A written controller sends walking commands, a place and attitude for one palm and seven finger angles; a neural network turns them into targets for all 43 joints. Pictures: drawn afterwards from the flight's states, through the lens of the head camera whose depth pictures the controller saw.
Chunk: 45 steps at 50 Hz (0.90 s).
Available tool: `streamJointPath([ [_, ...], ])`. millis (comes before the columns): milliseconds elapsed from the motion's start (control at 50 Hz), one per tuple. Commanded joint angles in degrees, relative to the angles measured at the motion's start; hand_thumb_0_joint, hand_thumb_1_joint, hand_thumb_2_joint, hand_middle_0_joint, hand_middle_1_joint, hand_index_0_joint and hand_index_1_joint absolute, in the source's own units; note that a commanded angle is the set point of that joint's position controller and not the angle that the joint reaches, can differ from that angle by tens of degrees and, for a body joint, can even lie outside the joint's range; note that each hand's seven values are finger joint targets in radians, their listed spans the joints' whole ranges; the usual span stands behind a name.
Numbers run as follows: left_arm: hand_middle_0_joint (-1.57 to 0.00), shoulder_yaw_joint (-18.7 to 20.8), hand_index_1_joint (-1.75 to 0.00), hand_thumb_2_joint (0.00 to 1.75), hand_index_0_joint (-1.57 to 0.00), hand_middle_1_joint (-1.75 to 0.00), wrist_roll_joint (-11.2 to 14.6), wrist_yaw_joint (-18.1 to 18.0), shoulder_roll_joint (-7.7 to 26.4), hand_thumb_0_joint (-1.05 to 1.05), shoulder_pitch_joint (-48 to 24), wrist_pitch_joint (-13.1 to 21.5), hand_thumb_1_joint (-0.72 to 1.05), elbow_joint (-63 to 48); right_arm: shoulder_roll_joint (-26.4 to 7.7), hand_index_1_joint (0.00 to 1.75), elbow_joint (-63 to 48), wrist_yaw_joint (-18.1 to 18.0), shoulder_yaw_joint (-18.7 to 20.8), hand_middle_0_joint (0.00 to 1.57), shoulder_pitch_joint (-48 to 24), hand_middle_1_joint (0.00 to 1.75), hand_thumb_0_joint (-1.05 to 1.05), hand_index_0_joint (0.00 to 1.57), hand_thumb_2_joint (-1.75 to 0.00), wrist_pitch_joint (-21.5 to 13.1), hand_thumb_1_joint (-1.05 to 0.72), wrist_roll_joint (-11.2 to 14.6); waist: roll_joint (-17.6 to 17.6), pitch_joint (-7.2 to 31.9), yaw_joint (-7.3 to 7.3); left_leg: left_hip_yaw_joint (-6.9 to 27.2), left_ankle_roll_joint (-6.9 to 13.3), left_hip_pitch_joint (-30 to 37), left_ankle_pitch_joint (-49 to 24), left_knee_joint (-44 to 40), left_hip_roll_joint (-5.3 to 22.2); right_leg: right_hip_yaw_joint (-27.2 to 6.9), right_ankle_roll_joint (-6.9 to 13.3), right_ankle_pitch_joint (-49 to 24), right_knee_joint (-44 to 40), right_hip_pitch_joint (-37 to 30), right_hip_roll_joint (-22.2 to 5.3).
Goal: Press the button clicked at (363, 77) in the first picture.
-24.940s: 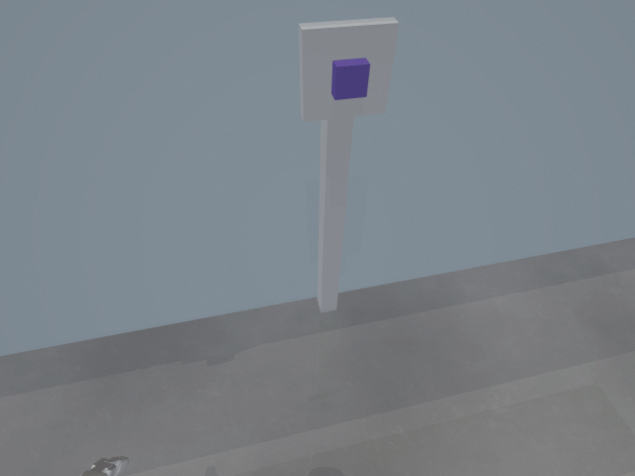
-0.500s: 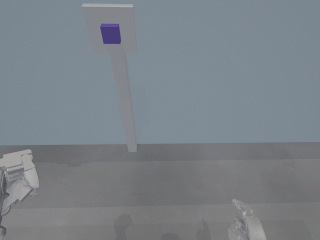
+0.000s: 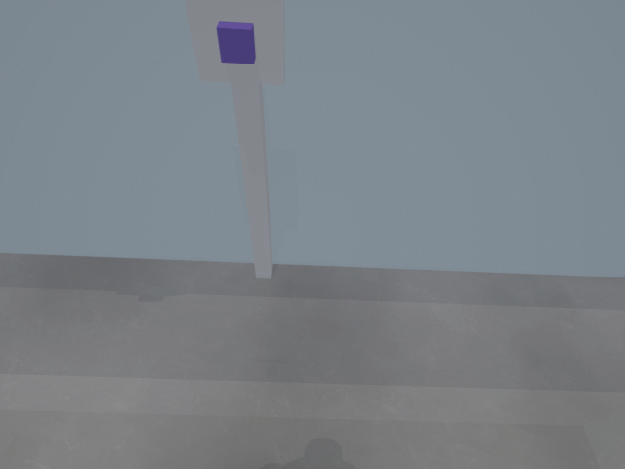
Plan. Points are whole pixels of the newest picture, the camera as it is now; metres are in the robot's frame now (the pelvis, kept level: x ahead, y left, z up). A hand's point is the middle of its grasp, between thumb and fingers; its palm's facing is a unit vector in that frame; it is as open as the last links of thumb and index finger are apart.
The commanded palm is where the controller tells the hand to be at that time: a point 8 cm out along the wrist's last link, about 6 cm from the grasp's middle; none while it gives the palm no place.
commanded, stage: let the arm hang, fingers relaxed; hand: left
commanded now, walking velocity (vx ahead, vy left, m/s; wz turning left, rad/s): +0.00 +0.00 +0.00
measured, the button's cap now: (237, 42) +0.81 +0.20 +0.14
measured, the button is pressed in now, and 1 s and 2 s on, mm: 0 0 0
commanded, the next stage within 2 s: stand and wait in 0.64 s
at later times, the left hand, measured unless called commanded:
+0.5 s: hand out of the picture +0.07 +0.21 -0.16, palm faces -0.02 -0.96 -0.26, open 7.3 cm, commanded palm none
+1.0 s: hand out of the picture +0.09 +0.23 -0.15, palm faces -0.03 -0.95 -0.32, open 7.4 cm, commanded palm none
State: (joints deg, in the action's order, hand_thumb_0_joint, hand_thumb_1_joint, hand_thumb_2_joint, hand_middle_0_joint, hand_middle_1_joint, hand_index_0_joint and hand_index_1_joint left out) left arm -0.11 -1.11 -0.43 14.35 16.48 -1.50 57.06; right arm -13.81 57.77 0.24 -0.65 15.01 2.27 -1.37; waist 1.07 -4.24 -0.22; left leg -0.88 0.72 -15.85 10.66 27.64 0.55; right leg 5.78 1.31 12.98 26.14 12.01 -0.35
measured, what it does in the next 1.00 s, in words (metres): stands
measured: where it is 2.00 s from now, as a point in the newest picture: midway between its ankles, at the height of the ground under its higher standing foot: outside the picture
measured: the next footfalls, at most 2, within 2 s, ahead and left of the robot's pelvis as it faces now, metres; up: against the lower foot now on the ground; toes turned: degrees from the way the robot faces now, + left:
none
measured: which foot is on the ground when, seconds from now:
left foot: down 0.00-1.00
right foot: down 0.00-1.00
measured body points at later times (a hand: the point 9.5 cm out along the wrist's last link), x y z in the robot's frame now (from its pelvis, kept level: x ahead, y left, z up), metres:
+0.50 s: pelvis +0.01 +0.00 +0.01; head +0.02 -0.01 +0.46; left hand +0.07 +0.26 -0.14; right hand +0.04 -0.25 -0.15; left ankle +0.05 +0.11 -0.74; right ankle +0.01 -0.11 -0.74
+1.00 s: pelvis +0.03 -0.01 +0.01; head +0.05 -0.02 +0.46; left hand +0.09 +0.28 -0.13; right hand +0.08 -0.29 -0.14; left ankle +0.05 +0.11 -0.74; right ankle +0.01 -0.11 -0.74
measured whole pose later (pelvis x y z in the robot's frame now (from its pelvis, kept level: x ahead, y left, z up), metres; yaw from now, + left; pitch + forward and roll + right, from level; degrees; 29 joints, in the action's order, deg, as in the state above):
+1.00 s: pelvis +0.03 -0.01 +0.01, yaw -1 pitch -2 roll +0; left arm 1.1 -0.8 -0.6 16.8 8.0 1.0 65.8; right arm -16.6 64.9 -0.4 0.5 7.7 0.2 -0.9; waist -1.1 -3.6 0.2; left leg -2.3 0.0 -8.0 9.1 19.0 0.8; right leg 4.3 1.5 11.5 18.5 5.3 0.2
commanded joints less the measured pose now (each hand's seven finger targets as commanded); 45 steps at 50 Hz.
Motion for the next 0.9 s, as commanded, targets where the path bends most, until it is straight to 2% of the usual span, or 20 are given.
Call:
streamJointPath([
  [0, -0.42, 2.27, -0.54, 0.90, -0.42, -0.54, 0.35, -0.26, 8.89, 0.00, -2.16, 2.22, 0.90, -0.11, -8.31, 0.30, -1.84, -0.98, 2.48, 0.20, -1.05, 0.30, 0.00, 0.20, -0.90, -2.14, -0.90, 0.24, -4.17, 3.43, 0.63, 6.62, 1.09, 1.34, 7.06, -8.76, 5.14, -8.79, 2.36, 6.95, -8.80, -0.29, -6.14],
  [120, -0.20, 2.20, -0.30, 0.90, -0.20, -0.30, 0.34, -0.51, 8.66, 0.00, -2.28, 2.25, 0.90, 4.09, -8.02, 0.30, 1.54, -1.15, 2.67, 0.20, 0.33, 0.30, 0.00, 0.20, -0.90, -2.25, -0.90, 0.32, 0.18, 1.11, 0.50, 6.34, 1.36, 2.08, 6.28, -10.17, 5.55, -8.11, 2.02, 7.02, -9.63, 0.32, -6.27],
  [180, -0.20, 2.16, -0.30, 0.90, -0.20, -0.30, 0.41, -0.65, 8.49, 0.00, -2.58, 2.45, 0.90, 5.15, -7.50, 0.30, 2.73, -1.23, 2.64, 0.20, 0.28, 0.30, 0.00, 0.20, -0.90, -2.46, -0.90, 0.35, 0.35, 1.80, 0.54, 5.67, 1.30, 3.59, 2.88, -9.74, 5.59, -8.13, 1.93, 4.77, -9.49, 0.00, -6.49],
  [260, -0.20, 2.21, -0.30, 0.90, -0.20, -0.30, 0.36, -0.80, 8.62, 0.00, -3.28, 2.49, 0.90, 5.84, -7.25, 0.30, 3.68, -1.21, 2.53, 0.20, -0.67, 0.30, 0.00, 0.20, -0.90, -2.44, -0.90, 0.35, 0.11, 0.13, 0.54, 5.13, 1.09, 3.75, 1.80, -9.98, 5.59, -8.27, 1.71, 4.49, -10.03, 0.57, -6.71],
  [360, -0.20, 2.22, -0.30, 0.90, -0.20, -0.30, 0.36, -0.93, 8.44, 0.00, -4.08, 2.68, 0.90, 6.08, -6.90, 0.30, 4.31, -1.23, 2.47, 0.20, -1.65, 0.30, 0.00, 0.20, -0.90, -2.69, -0.90, 0.34, -0.57, 0.94, 0.39, 5.12, 0.95, 4.52, -1.16, -10.34, 5.78, -8.32, 1.49, 1.07, -9.69, -0.84, -6.63],
  [420, -0.20, 2.39, -0.30, 0.90, -0.20, -0.30, 0.42, -0.92, 8.64, 0.00, -5.06, 2.82, 0.90, 6.00, -7.30, 0.30, 4.60, -1.32, 2.43, 0.20, -2.44, 0.30, 0.00, 0.20, -0.90, -2.98, -0.90, 0.33, -2.18, 1.92, 0.27, 5.27, 0.80, 4.97, -3.49, -10.66, 6.03, -8.21, 1.37, -1.82, -9.28, -2.46, -6.68],
  [440, -0.20, 2.49, -0.30, 0.90, -0.20, -0.30, 0.36, -0.94, 9.00, 0.00, -4.97, 2.88, 0.90, 5.87, -7.59, 0.30, 4.54, -1.32, 2.49, 0.20, -2.71, 0.30, 0.00, 0.20, -0.90, -2.95, -0.90, 0.45, -1.64, 2.02, 0.20, 5.04, 0.76, 5.11, -3.74, -10.55, 6.12, -8.14, 1.36, -2.00, -9.38, -2.54, -6.55],
  [520, -0.20, 2.59, -0.30, 0.90, -0.20, -0.30, 0.39, -0.85, 8.96, 0.00, -5.97, 3.00, 0.90, 5.93, -8.02, 0.30, 4.71, -1.44, 2.51, 0.20, -3.56, 0.30, 0.00, 0.20, -0.90, -3.19, -0.90, 0.29, -3.02, 2.68, 0.31, 5.14, 0.60, 5.71, -4.50, -10.94, 6.17, -8.40, 1.40, -3.19, -9.66, -3.58, -6.76],
  [560, -0.20, 2.78, -0.30, 0.90, -0.20, -0.30, 0.36, -0.87, 9.28, 0.00, -6.60, 3.16, 0.90, 5.78, -8.43, 0.30, 4.55, -1.45, 2.67, 0.20, -3.91, 0.30, 0.00, 0.20, -0.90, -3.25, -0.90, 0.34, -2.05, 3.12, 0.42, 5.02, 0.55, 6.10, -5.63, -10.74, 6.33, -8.19, 1.40, -4.59, -9.83, -4.18, -6.89],
  [620, -0.20, 2.86, -0.30, 0.90, -0.20, -0.30, 0.41, -0.79, 9.70, 0.00, -7.24, 3.19, 0.90, 5.83, -9.05, 0.30, 4.65, -1.52, 2.74, 0.20, -4.71, 0.30, 0.00, 0.20, -0.90, -3.34, -0.90, 0.35, -3.17, 3.31, 0.37, 5.19, 0.48, 6.66, -5.75, -11.01, 6.32, -8.27, 1.41, -4.67, -10.11, -4.43, -6.93],
  [640, -0.20, 2.97, -0.30, 0.90, -0.20, -0.30, 0.34, -0.79, 9.94, 0.00, -7.30, 3.22, 0.90, 5.73, -9.27, 0.30, 4.47, -1.50, 2.77, 0.20, -4.67, 0.30, 0.00, 0.20, -0.90, -3.25, -0.90, 0.43, -1.93, 3.02, 0.39, 5.16, 0.54, 6.53, -5.55, -10.99, 6.39, -8.06, 1.43, -4.37, -10.42, -4.44, -6.82],
  [700, -0.20, 2.95, -0.30, 0.90, -0.20, -0.30, 0.40, -0.71, 10.25, 0.00, -8.07, 3.27, 0.90, 5.72, -10.08, 0.30, 4.50, -1.52, 2.84, 0.20, -5.30, 0.30, 0.00, 0.20, -0.90, -3.31, -0.90, 0.33, -2.78, 3.31, 0.52, 5.13, 0.42, 7.12, -5.81, -11.20, 6.51, -8.33, 1.48, -4.92, -10.63, -4.67, -6.97],
  [880, -0.20, 3.07, -0.30, 0.90, -0.20, -0.30, 0.44, -0.61, 12.26, 0.00, -9.47, 3.54, 0.90, 5.76, -12.17, 0.30, 4.33, -1.45, 3.09, 0.20, -7.43, 0.30, 0.00, 0.20, -0.90, -3.34, -0.90, 0.49, -1.36, 4.70, 0.66, 5.02, 0.46, 9.42, -7.80, -11.23, 6.98, -8.53, 1.49, -7.80, -11.26, -5.38, -7.33],
])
